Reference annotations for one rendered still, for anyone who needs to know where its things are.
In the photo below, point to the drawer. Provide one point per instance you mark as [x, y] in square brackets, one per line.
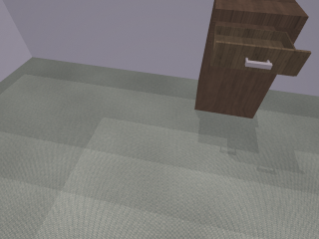
[231, 45]

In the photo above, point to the cabinet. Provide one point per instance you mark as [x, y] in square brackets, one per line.
[236, 92]

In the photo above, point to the handle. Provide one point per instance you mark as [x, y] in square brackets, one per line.
[260, 65]

